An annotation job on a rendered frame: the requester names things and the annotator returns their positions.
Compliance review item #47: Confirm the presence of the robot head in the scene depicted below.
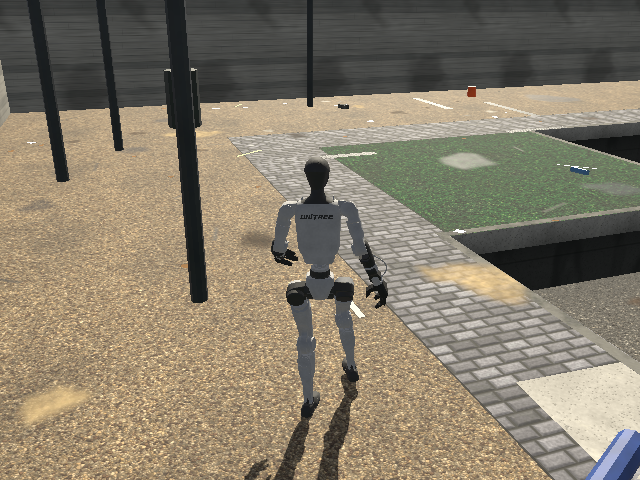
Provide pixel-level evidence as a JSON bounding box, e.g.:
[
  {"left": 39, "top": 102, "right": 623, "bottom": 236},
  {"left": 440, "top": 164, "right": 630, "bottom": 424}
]
[{"left": 301, "top": 157, "right": 335, "bottom": 204}]

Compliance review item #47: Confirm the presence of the right robot forearm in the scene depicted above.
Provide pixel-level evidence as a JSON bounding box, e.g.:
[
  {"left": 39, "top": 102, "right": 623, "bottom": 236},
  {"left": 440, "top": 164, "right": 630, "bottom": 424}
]
[{"left": 359, "top": 240, "right": 384, "bottom": 286}]

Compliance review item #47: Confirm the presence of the left robot upper arm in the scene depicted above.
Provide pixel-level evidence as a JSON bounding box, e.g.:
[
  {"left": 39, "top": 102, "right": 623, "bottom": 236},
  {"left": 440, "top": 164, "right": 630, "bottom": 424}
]
[{"left": 273, "top": 201, "right": 298, "bottom": 253}]

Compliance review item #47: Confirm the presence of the right robot thigh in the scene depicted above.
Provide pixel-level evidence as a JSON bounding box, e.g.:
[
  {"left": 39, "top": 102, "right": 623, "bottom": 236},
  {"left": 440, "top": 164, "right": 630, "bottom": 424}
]
[{"left": 334, "top": 277, "right": 354, "bottom": 329}]

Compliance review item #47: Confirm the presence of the left robot forearm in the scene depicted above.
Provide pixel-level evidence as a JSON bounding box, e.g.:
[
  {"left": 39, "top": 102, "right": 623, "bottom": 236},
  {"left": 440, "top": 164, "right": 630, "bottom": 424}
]
[{"left": 271, "top": 238, "right": 286, "bottom": 260}]

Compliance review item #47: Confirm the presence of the right robot upper arm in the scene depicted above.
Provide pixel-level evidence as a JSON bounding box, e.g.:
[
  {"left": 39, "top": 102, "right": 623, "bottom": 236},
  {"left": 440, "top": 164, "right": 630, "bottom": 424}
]
[{"left": 338, "top": 200, "right": 368, "bottom": 256}]

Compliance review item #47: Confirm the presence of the right robot hand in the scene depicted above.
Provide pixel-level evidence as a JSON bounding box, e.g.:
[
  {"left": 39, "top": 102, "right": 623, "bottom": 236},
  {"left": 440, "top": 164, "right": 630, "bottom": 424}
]
[{"left": 366, "top": 280, "right": 388, "bottom": 309}]

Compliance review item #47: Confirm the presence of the left robot hand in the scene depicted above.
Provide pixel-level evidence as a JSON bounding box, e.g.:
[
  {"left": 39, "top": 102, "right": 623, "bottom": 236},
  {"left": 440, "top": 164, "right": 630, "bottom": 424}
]
[{"left": 274, "top": 249, "right": 298, "bottom": 266}]

